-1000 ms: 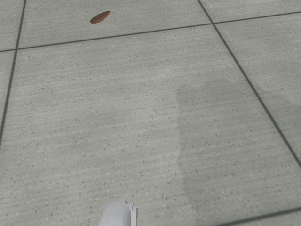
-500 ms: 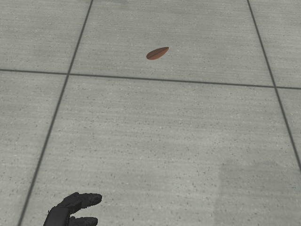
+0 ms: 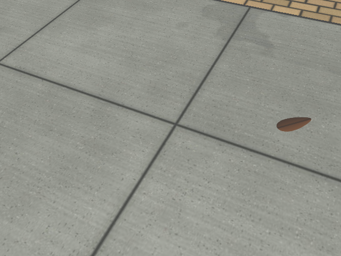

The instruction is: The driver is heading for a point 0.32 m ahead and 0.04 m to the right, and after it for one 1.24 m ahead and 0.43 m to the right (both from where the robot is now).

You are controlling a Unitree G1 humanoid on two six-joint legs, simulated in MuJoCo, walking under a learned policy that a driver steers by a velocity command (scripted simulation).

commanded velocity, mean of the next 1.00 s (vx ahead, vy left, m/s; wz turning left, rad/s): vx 0.19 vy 0.00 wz -0.30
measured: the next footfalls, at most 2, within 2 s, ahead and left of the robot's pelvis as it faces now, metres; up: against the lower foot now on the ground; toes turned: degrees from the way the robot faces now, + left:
left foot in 0.18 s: +0.26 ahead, +0.11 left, +0.00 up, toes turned +5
right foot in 0.66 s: +0.32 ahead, -0.10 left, +0.00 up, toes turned -15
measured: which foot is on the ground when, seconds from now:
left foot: up 0.00-0.16, down 0.18-0.66, up 0.68-1.00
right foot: down 0.00-0.20, up 0.22-0.64, down 0.66-1.00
